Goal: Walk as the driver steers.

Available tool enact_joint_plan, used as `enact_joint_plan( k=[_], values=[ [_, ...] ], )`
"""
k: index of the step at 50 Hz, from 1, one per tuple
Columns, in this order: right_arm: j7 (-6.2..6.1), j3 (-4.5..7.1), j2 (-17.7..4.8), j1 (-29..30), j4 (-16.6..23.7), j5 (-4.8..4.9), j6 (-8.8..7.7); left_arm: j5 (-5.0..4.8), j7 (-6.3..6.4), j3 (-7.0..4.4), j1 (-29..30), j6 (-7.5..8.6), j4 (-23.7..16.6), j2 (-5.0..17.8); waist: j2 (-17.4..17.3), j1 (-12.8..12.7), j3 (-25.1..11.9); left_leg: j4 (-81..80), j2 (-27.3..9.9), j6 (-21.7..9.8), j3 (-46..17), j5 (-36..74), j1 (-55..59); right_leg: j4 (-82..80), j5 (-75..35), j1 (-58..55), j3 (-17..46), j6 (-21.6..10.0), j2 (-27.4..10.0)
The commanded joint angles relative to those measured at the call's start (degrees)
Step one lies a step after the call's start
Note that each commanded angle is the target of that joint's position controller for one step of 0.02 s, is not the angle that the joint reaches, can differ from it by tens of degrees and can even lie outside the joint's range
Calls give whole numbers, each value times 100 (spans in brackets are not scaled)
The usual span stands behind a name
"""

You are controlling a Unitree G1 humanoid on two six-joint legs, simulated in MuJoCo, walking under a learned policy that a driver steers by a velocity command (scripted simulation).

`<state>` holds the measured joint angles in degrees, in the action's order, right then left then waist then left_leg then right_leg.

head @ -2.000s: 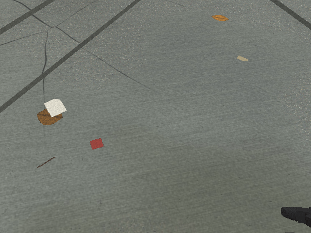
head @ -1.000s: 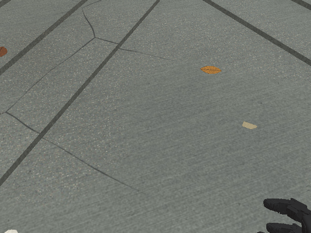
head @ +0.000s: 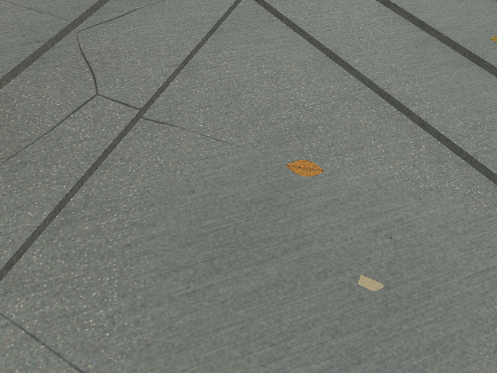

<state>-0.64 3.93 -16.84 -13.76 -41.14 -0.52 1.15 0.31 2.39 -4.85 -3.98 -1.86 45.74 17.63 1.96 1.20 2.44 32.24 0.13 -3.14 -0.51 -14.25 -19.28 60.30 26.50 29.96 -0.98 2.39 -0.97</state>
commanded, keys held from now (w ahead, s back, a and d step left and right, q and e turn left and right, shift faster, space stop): q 1.00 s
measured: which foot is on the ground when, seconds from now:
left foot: down 0.00-0.38, up 0.40-0.80, down 0.82-1.00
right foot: up 0.00-0.36, down 0.38-0.82, up 0.84-1.00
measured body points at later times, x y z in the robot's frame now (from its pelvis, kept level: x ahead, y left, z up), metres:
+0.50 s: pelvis +0.03 -0.04 +0.00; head +0.06 -0.05 +0.45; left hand +0.08 +0.28 -0.09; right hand +0.27 -0.27 -0.09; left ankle -0.02 +0.08 -0.67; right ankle +0.06 -0.15 -0.74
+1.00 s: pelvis +0.00 +0.01 +0.01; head +0.02 +0.07 +0.45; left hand -0.04 +0.34 -0.11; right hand +0.29 -0.13 -0.06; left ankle -0.04 +0.10 -0.74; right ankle +0.07 -0.13 -0.65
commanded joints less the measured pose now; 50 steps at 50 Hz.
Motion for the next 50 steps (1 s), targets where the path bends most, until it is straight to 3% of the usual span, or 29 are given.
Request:
enact_joint_plan(
  k=[1, 3, 7, 10, 14, 16, 18, 19, 20, 21, 22, 23, 24, 25, 28, 31, 34, 37, 39, 40, 41, 42, 43, 44, 45, 46, 47, 50],
  values=[
    [-109, 189, -875, 321, 513, 77, -128, 24, 70, -189, 111, 89, -333, 565, -918, -185, -695, -1384, -1280, -868, -1780, 1882, 1015, 615, -521, 692, 476, 38, -18],
    [-159, 186, -861, 193, 543, 62, -115, -32, 50, -169, 79, 138, -318, 467, -852, -148, -856, -1306, -1204, -890, -1725, 2202, 1326, 346, -737, 683, 513, 103, 61],
    [-221, 251, -1005, 83, 600, 94, -43, -50, 13, -104, 270, 185, -369, 343, -918, -12, -832, -1217, -1123, -923, -1935, 1899, 1567, -825, -816, 548, 600, 263, 128],
    [-202, 285, -1081, 159, 677, 77, 15, -66, -43, -92, 286, 217, -364, 374, -1022, 28, -725, -1205, -1059, -993, -2180, 1579, 1236, -1417, -721, 95, 617, 298, 204],
    [-138, 299, -1091, 329, 774, 93, 75, -101, -125, -101, 164, 307, -352, 466, -1089, 27, -768, -1034, -997, -1016, -2619, 1959, 1131, -2044, -539, -429, 658, 224, 311],
    [-124, 298, -1079, 441, 821, 131, 105, -111, -178, -109, 25, 360, -338, 504, -1121, -31, -828, -878, -929, -955, -2831, 2267, 1201, -2552, -606, -713, 651, 147, 347],
    [-144, 281, -1041, 660, 886, 213, 152, -101, -228, -138, -353, 405, -234, 534, -1060, -290, -858, -616, -659, -679, -2791, 2093, 992, -3778, -1524, -1466, 516, 3, 324],
    [-161, 246, -904, 603, 915, 211, 162, -52, -219, -201, -535, 401, -183, 736, -817, -290, -923, -312, -393, -404, -2595, 1294, 532, -4103, -2136, -2128, 766, -173, -136],
    [-142, 160, -552, 244, 886, 126, 160, 37, -176, -263, -506, 347, -250, 1108, 484, -18, -1015, 915, 312, -55, -1704, -749, -276, -4216, -3043, -2764, 1857, -658, -1360],
    [-141, 262, -840, 269, 1057, 167, 102, 218, -185, -280, -438, 326, -265, 1275, 1520, 23, -682, 1941, 863, 246, -992, -2388, -1333, -4332, -3851, -2488, 3052, -1664, -2174],
    [-134, 389, -1273, 115, 919, 86, 71, 173, -169, -199, -179, 347, -424, 972, 924, 38, -612, 2980, 426, 453, -1044, -2155, -1430, -4303, -3785, -2365, 2815, -1890, -2284],
    [-119, 456, -1358, 67, 780, 128, 95, 116, -136, -124, 69, 340, -493, 689, 628, 106, -527, 3347, 353, 544, -975, -1758, -1424, -4209, -3569, -2267, 2189, -1636, -1890],
    [-136, 444, -1198, -21, 656, 137, 161, 51, -109, -93, 198, 319, -539, 602, 490, 140, -459, 3556, 305, 657, -895, -1454, -1481, -4148, -3227, -2298, 1716, -1391, -1534],
    [-133, 408, -1065, 2, 662, 133, 209, -23, -79, -66, 205, 305, -540, 553, 524, 63, -363, 3758, 268, 760, -845, -1203, -1650, -4130, -3296, -2360, 1486, -1365, -1439],
    [-78, 287, -748, 388, 882, 224, 214, 29, 2, -68, -132, 213, -488, 646, 672, -194, -338, 3274, 114, 920, -399, -858, -1744, -4219, -3533, -2624, 917, -1455, -1274],
    [-35, 211, -641, 635, 1066, 184, 197, 39, 13, -130, -342, 148, -473, 841, 736, -388, -518, 2456, -141, 975, -230, -873, -1556, -4198, -3699, -3022, 761, -1558, -1487],
    [32, 158, -594, 621, 1146, 154, 202, -5, -67, -199, -210, 113, -523, 1046, 806, -379, -569, 1642, -245, 871, 82, -847, -811, -4202, -3793, -2701, 428, -1528, -1572],
    [96, 202, -690, 500, 1169, 170, 249, -98, -145, -232, -222, 121, -500, 1138, 852, -325, -547, 887, -185, 686, 299, -689, -346, -4033, -3713, -2620, 293, -1429, -1683],
    [144, 243, -689, 221, 1102, 170, 276, -212, -165, -237, -112, 135, -482, 1147, 778, -92, -557, -120, -86, 421, 446, -47, 237, -3640, -3484, -2462, 112, -1170, -1663],
    [125, 302, -774, -7, 1015, 157, 276, -245, -176, -201, -244, 154, -409, 999, 588, 5, -615, -701, 36, 223, 418, 480, 825, -3202, -3076, -2161, -108, -882, -1509],
    [58, 431, -1142, -275, 973, 162, 258, -124, -206, -129, -566, 175, -314, 724, -330, 17, -768, -1042, -375, -63, -359, 1927, 1812, -2141, -2042, -1325, -589, -400, -1116],
    [-36, 532, -1814, -306, 1156, 114, 216, 230, -229, 46, -478, 182, -607, 287, -2179, -164, -813, -869, -1942, -967, -2541, 4311, 2568, -325, 1188, 440, -798, 168, -277],
    [64, 454, -1587, -448, 1205, -89, 51, 94, -161, -49, 77, 197, -771, 606, -1600, 343, -1229, -1110, -2326, -1826, -3015, 3851, 2062, 674, 1433, 701, 183, 197, 4],
    [100, 391, -1412, -226, 1150, -90, -69, -58, -127, -113, 199, 172, -782, 788, -1155, 219, -920, -1224, -1988, -1626, -2491, 3236, 1835, 979, 995, 779, 376, 123, -130],
    [71, 361, -1262, 79, 1109, 12, -120, -78, -97, -141, 115, 157, -730, 809, -985, 47, -694, -1244, -1627, -1272, -2093, 2607, 1635, 836, 457, 804, 444, 60, -223],
    [35, 300, -1100, 310, 1135, 96, -110, -32, -59, -163, 53, 138, -642, 832, -852, -36, -603, -1245, -1418, -1040, -1911, 2294, 1509, 658, 96, 764, 490, 66, -272],
    [-3, 260, -1069, 466, 1165, 120, -89, 10, -52, -176, -33, 129, -631, 844, -899, -134, -581, -1264, -1276, -983, -1784, 2396, 1278, 629, -211, 554, 466, 111, -202],
    [-74, 219, -1021, 475, 1200, 60, -72, -22, -84, -147, -205, 147, -598, 699, -940, -196, -755, -1299, -1099, -1006, -1717, 2330, 1243, 264, -657, 273, 438, 212, -16]
  ],
)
